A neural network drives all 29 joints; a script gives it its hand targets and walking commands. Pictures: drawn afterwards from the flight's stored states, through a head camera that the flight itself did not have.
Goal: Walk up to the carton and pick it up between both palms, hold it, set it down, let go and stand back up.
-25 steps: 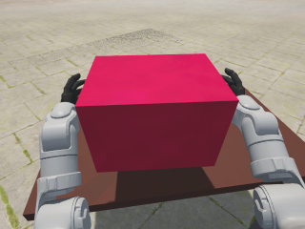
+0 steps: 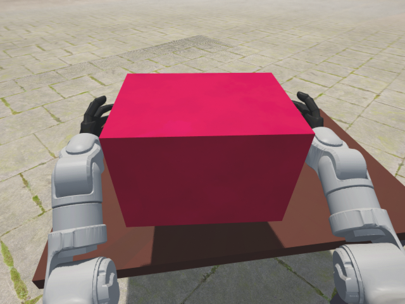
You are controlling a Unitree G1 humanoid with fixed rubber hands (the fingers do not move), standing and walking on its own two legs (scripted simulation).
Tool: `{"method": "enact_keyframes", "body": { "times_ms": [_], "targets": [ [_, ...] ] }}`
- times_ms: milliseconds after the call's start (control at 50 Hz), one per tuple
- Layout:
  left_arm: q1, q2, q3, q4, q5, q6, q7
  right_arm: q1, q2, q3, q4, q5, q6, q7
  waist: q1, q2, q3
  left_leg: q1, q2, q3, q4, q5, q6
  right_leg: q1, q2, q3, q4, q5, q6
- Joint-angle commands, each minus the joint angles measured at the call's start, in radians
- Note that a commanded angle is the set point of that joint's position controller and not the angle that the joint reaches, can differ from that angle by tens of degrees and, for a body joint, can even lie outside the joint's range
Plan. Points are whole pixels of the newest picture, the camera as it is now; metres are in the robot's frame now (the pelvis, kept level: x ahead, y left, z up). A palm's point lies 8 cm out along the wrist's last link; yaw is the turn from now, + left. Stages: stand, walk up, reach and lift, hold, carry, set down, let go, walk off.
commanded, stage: hold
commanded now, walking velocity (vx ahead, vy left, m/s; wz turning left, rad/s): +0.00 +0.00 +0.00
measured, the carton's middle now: (202, 145) +0.39 +0.01 +0.17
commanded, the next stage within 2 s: none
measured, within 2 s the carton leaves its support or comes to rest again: neither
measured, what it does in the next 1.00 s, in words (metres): stands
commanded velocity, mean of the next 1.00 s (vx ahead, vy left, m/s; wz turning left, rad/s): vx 0.00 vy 0.00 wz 0.00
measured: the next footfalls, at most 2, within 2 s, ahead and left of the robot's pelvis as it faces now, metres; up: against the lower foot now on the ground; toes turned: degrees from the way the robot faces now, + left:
none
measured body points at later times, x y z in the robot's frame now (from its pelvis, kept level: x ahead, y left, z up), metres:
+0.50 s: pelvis +0.00 +0.00 +0.00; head -0.06 +0.02 +0.45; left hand +0.37 +0.21 +0.22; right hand +0.38 -0.20 +0.22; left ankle +0.03 +0.12 -0.75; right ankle +0.00 -0.11 -0.75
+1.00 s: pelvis +0.00 +0.00 +0.00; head -0.06 +0.02 +0.45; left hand +0.37 +0.21 +0.22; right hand +0.38 -0.20 +0.22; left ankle +0.03 +0.12 -0.75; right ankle +0.00 -0.11 -0.75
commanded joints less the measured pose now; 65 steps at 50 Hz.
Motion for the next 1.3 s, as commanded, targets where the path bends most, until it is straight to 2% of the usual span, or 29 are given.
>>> {"method": "enact_keyframes", "body": {
  "times_ms": [0,320,1280],
  "targets": [
    [-0.74,-0.51,-0.443,-0.226,-0.187,-0.081,-0.124,-0.828,0.51,0.314,-0.382,0.142,-0.062,0.164,-0.01,0.056,-0.358,0.18,-0.027,0.021,-0.004,0.195,-0.016,0.062,0.018,-0.006,-0.012,0.184,0.011],
    [-0.715,-0.491,-0.433,-0.253,-0.177,-0.073,-0.129,-0.809,0.506,0.329,-0.41,0.157,-0.058,0.156,-0.007,0.051,-0.356,0.186,-0.032,0.024,0.006,0.231,-0.018,0.084,0.02,-0.007,-0.004,0.235,0.018],
    [-0.721,-0.496,-0.435,-0.244,-0.178,-0.074,-0.131,-0.812,0.506,0.324,-0.404,0.15,-0.058,0.157,-0.008,0.053,-0.354,0.184,-0.03,0.023,0.002,0.216,-0.018,0.077,0.018,-0.007,-0.007,0.216,0.015]
  ]
}}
